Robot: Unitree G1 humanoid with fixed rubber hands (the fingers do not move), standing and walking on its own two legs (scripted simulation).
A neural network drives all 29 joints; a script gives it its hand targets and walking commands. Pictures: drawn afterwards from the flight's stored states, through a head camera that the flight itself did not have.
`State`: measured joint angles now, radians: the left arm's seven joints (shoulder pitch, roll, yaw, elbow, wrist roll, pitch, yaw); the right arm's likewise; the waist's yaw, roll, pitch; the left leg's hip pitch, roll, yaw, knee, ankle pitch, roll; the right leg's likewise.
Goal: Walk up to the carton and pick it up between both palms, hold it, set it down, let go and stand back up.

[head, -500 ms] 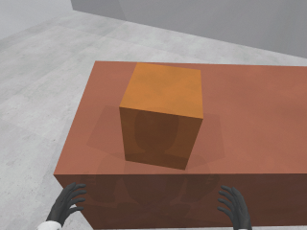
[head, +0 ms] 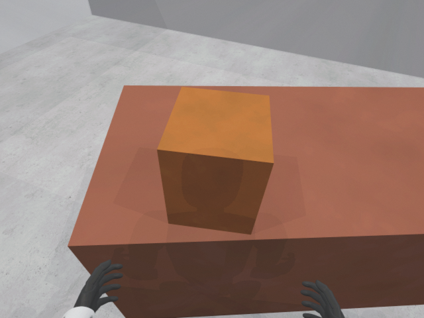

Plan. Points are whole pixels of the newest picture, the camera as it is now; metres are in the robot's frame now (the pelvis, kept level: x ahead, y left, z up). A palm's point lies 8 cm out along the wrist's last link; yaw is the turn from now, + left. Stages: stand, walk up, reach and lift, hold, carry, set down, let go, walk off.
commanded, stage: set down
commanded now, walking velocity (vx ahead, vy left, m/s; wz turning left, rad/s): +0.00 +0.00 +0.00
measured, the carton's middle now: (216, 161) +0.44 +0.02 +0.04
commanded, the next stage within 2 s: let go in 0.14 s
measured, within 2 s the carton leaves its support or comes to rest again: neither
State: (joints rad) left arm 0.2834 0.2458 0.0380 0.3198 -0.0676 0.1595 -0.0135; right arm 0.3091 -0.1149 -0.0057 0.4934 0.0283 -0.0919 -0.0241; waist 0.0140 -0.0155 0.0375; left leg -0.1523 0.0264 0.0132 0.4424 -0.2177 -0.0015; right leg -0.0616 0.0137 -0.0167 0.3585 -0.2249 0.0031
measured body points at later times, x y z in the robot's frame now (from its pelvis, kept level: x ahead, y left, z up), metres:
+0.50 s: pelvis +0.01 +0.00 +0.00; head +0.00 +0.01 +0.45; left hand +0.17 +0.24 -0.08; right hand +0.15 -0.22 -0.09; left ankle +0.02 +0.11 -0.74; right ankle -0.01 -0.12 -0.74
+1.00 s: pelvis +0.02 -0.01 +0.00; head +0.03 +0.01 +0.45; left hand +0.13 +0.28 -0.11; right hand +0.13 -0.29 -0.10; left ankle +0.02 +0.11 -0.74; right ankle -0.01 -0.12 -0.74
